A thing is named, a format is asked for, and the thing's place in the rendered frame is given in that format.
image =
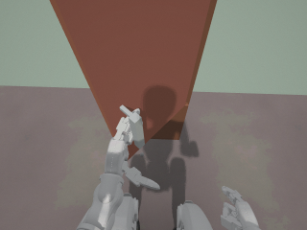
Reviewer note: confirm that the robot left hand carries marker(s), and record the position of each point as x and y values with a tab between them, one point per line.
117	151

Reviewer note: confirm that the handle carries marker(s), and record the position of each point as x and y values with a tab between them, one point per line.
136	126

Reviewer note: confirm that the cupboard door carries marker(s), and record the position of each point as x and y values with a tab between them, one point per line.
135	53

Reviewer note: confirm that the robot right hand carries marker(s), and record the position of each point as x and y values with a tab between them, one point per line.
239	217

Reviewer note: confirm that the left robot shin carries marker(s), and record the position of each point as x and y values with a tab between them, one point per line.
133	225

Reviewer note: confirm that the robot left forearm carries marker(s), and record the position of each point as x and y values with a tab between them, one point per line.
107	197

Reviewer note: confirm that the robot right thigh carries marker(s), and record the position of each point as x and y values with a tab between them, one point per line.
191	217

